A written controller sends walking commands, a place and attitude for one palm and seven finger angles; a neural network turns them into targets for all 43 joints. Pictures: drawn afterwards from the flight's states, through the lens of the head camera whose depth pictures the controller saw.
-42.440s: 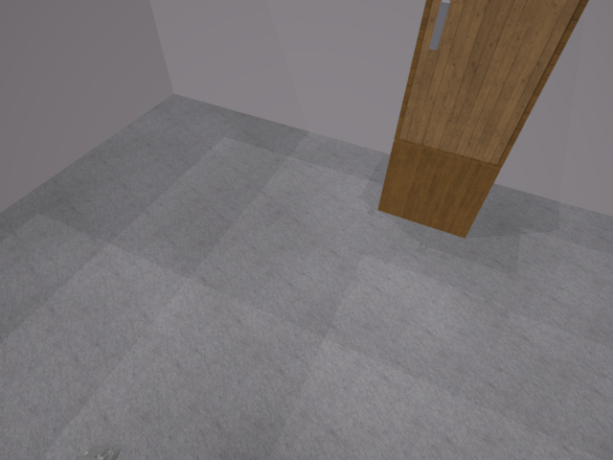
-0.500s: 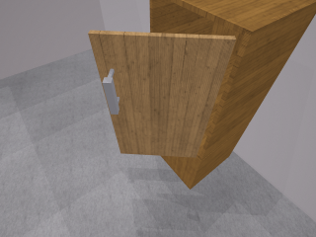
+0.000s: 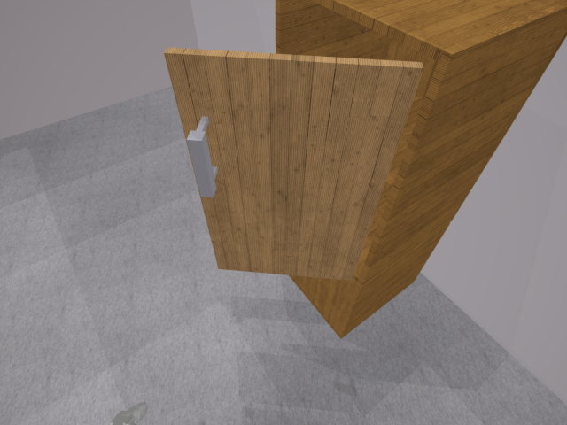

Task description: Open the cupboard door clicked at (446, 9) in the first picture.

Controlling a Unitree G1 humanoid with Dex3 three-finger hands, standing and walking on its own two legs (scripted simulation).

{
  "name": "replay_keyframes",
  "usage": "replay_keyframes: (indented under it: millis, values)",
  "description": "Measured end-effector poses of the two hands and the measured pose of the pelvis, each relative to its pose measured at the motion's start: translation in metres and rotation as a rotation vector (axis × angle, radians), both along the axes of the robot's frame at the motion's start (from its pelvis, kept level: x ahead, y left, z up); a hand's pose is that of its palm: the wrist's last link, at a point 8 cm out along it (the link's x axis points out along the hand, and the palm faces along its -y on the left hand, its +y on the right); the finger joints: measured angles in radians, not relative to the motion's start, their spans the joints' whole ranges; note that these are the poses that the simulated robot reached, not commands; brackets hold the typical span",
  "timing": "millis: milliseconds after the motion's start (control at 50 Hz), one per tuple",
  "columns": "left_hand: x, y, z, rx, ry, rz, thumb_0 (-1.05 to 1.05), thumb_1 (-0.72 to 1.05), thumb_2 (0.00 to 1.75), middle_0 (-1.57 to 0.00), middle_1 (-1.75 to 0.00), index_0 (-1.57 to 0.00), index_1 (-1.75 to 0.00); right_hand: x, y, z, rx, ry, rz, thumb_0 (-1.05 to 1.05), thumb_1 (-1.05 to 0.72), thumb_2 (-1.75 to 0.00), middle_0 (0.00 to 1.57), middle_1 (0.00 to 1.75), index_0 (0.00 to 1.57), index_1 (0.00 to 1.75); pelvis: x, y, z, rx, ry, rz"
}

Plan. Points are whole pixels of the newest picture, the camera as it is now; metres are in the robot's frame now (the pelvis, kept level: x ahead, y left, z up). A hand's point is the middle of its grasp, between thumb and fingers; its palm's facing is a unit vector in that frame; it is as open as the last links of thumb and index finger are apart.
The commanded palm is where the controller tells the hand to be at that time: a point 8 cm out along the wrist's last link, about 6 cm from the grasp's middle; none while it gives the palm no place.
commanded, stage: raise the hand with hooked fingers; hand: left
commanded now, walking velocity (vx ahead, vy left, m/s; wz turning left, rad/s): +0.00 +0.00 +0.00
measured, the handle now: (206, 157) +0.51 +0.17 +0.08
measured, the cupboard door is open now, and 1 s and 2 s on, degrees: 49 49 49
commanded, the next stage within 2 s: move the hooked fingers beside the handle in 2.00 s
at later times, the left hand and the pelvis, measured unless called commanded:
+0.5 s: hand (145, 397) +0.16 +0.19 -0.01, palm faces +0.02 -1.00 -0.07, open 9.6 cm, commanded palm +0.14 +0.25 +0.00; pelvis -0.06 -0.04 -0.06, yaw +3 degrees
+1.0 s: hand (108, 336) +0.21 +0.24 +0.04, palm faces +0.00 -1.00 -0.06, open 12.6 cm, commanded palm +0.18 +0.29 +0.05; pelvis -0.04 +0.00 -0.03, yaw +1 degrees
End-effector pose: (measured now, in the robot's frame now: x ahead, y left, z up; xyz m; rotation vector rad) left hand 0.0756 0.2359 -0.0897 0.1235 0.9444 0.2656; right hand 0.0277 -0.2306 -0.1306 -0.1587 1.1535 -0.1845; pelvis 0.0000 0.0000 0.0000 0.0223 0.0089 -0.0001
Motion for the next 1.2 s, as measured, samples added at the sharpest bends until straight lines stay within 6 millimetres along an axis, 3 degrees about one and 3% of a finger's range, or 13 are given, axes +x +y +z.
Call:
replay_keyframes:
  millis: [80, 140, 200, 260, 320, 380, 420, 580, 680, 760, 940, 1080, 1200]
  values:
    - [0.075, -0.001, 0.069, 0.01, -0.502, -0.039, 0.02, 0.87, 0.87, -0.21, -0.34, -0.21, -0.34, 0.042, -0.018, 0.01, -0.03, -0.236, 0.058, 0.01, -0.91, -0.89, 0.2, 0.3, 0.2, 0.3, -0.014, -0.005, -0.009, -0.009, 0.035, 0.038]
    - [0.104, -0.007, 0.098, -0.027, -0.807, -0.135, 0.02, 0.82, 0.85, -0.21, -0.37, -0.21, -0.37, 0.076, -0.033, 0.021, -0.058, -0.393, 0.097, 0.01, -0.91, -0.89, 0.2, 0.3, 0.2, 0.3, -0.027, -0.013, -0.022, -0.01, 0.093, 0.027]
    - [0.102, -0.017, 0.097, -0.075, -0.964, -0.282, 0.01, 0.76, 0.83, -0.21, -0.41, -0.21, -0.41, 0.105, -0.047, 0.032, -0.085, -0.535, 0.136, 0.01, -0.91, -0.89, 0.2, 0.3, 0.2, 0.3, -0.039, -0.021, -0.04, -0.007, 0.137, 0.016]
    - [0.08, -0.016, 0.074, -0.123, -0.929, -0.331, 0.01, 0.69, 0.8, -0.22, -0.45, -0.22, -0.45, 0.127, -0.057, 0.043, -0.11, -0.637, 0.163, 0.01, -0.91, -0.89, 0.2, 0.3, 0.2, 0.3, -0.047, -0.027, -0.055, -0.006, 0.153, 0.014]
    - [0.054, -0.007, 0.055, -0.137, -0.856, -0.257, 0.01, 0.61, 0.77, -0.23, -0.49, -0.23, -0.49, 0.139, -0.058, 0.048, -0.13, -0.688, 0.19, 0.01, -0.91, -0.89, 0.2, 0.3, 0.2, 0.3, -0.051, -0.032, -0.063, -0.014, 0.157, 0.026]
    - [0.039, 0.003, 0.055, -0.086, -0.86, -0.192, 0.01, 0.54, 0.74, -0.23, -0.54, -0.23, -0.54, 0.141, -0.052, 0.043, -0.132, -0.682, 0.221, 0.01, -0.91, -0.89, 0.2, 0.3, 0.2, 0.3, -0.053, -0.036, -0.066, -0.032, 0.154, 0.041]
    - [0.039, 0.007, 0.064, -0.054, -0.902, -0.197, 0.02, 0.49, 0.72, -0.24, -0.57, -0.23, -0.57, 0.137, -0.045, 0.035, -0.121, -0.652, 0.241, 0.01, -0.91, -0.89, 0.2, 0.3, 0.2, 0.3, -0.055, -0.037, -0.067, -0.045, 0.15, 0.052]
    - [0.086, 0.011, 0.093, -0.09, -0.891, -0.34, 0.01, 0.3, 0.64, -0.25, -0.69, -0.25, -0.69, 0.09, -0.02, 0.001, -0.024, -0.482, 0.2, 0.01, -0.9, -0.89, 0.2, 0.3, 0.21, 0.3, -0.055, -0.035, -0.056, -0.057, 0.141, 0.052]
    - [0.101, 0.025, 0.105, -0.093, -0.859, -0.302, 0.01, 0.19, 0.59, -0.26, -0.76, -0.26, -0.76, 0.062, -0.019, 0.0, -0.011, -0.416, 0.139, 0.01, -0.9, -0.89, 0.2, 0.3, 0.21, 0.3, -0.048, -0.027, -0.045, -0.044, 0.144, 0.03]
    - [0.104, 0.034, 0.116, -0.073, -0.885, -0.292, 0.01, 0.1, 0.56, -0.26, -0.82, -0.26, -0.82, 0.052, -0.026, 0.005, -0.039, -0.391, 0.127, 0.01, -0.9, -0.89, 0.2, 0.3, 0.21, 0.3, -0.043, -0.019, -0.04, -0.041, 0.142, 0.023]
    - [0.112, 0.049, 0.126, -0.074, -0.91, -0.301, 0.0, -0.11, 0.47, -0.28, -0.96, -0.28, -0.96, 0.075, -0.03, 0.028, -0.116, -0.452, 0.147, 0.01, -0.9, -0.89, 0.2, 0.3, 0.21, 0.3, -0.038, -0.005, -0.033, -0.048, 0.114, 0.026]
    - [0.121, 0.068, 0.148, -0.058, -0.947, -0.284, 0.0, -0.28, 0.4, -0.29, -1.06, -0.29, -1.06, 0.106, -0.008, 0.048, -0.098, -0.547, 0.184, 0.01, -0.9, -0.89, 0.2, 0.3, 0.2, 0.3, -0.035, 0.002, -0.027, -0.054, 0.082, 0.031]
    - [0.127, 0.083, 0.161, -0.063, -0.932, -0.276, 0.0, -0.4, 0.34, -0.3, -1.14, -0.3, -1.14, 0.119, 0.013, 0.055, -0.058, -0.577, 0.216, 0.01, -0.9, -0.89, 0.2, 0.3, 0.21, 0.3, -0.035, 0.006, -0.022, -0.056, 0.06, 0.037]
